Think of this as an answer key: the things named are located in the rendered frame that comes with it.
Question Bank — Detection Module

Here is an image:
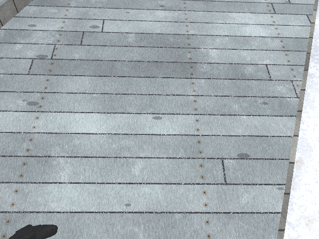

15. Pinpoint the left robot hand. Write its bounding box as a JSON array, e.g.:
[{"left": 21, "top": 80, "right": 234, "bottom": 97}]
[{"left": 9, "top": 224, "right": 58, "bottom": 239}]

